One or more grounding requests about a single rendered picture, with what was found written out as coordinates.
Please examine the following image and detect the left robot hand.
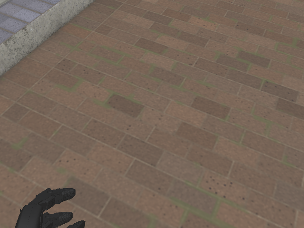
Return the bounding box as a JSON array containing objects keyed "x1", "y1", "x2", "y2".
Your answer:
[{"x1": 14, "y1": 188, "x2": 86, "y2": 228}]

